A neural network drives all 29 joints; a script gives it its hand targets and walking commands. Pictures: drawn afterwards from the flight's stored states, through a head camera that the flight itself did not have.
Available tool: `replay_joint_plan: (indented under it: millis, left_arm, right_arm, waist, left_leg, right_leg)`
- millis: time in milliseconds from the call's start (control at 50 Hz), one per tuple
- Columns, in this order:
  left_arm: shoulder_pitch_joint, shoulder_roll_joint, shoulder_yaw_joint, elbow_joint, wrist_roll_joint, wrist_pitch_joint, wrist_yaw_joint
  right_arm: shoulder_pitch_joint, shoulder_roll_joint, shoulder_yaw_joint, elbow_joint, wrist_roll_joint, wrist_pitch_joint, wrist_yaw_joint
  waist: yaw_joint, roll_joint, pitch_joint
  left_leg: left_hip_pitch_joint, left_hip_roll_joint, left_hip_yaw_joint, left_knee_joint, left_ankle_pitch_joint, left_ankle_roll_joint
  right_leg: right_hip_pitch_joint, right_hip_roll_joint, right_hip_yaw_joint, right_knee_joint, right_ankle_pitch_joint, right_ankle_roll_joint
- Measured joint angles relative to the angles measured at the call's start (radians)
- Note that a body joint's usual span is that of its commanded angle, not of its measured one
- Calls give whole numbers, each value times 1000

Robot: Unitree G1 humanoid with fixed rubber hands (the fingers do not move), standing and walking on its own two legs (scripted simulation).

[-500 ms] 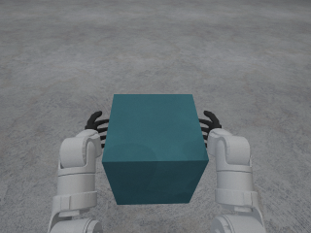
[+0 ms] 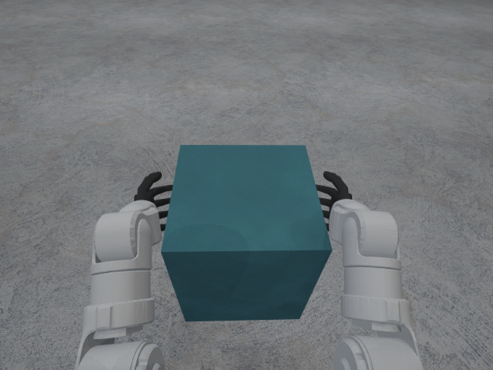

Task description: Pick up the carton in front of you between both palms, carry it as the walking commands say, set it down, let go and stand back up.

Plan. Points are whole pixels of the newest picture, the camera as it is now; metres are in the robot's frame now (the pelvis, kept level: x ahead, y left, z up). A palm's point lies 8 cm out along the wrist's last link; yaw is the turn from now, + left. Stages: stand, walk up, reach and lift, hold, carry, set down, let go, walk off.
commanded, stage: carry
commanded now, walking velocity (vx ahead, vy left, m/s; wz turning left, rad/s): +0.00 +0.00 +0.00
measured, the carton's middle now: (243, 236) +0.34 +0.00 +0.05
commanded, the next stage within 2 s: none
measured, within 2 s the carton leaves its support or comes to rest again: neither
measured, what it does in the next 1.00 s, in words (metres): stands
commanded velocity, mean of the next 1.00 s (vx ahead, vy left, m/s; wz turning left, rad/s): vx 0.00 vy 0.00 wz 0.00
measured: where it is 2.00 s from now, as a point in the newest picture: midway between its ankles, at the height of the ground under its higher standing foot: outside the picture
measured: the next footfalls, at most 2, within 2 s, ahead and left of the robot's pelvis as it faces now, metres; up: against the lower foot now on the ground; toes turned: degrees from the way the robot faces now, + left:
none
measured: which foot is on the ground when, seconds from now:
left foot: down 0.00-1.00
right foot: down 0.00-1.00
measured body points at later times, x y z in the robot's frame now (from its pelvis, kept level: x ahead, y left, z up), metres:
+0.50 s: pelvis +0.00 +0.00 +0.00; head -0.02 +0.00 +0.45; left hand +0.35 +0.16 +0.12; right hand +0.35 -0.15 +0.12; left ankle +0.01 +0.08 -0.73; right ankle +0.07 -0.10 -0.73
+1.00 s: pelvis +0.00 +0.01 +0.00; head -0.01 +0.01 +0.45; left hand +0.35 +0.16 +0.12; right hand +0.35 -0.15 +0.12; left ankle +0.01 +0.08 -0.73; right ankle +0.07 -0.10 -0.73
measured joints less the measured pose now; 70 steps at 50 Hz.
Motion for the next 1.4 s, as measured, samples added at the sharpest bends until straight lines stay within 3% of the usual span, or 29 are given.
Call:
replay_joint_plan:
  millis: [1400]
  left_arm:
    - [-11,0,0,-10,3,12,0]
  right_arm:
    - [-6,0,-3,-12,-1,9,3]
  waist:
    - [-1,2,5]
  left_leg:
    - [1,7,20,6,-13,8]
  right_leg:
    - [4,-13,-9,1,-9,14]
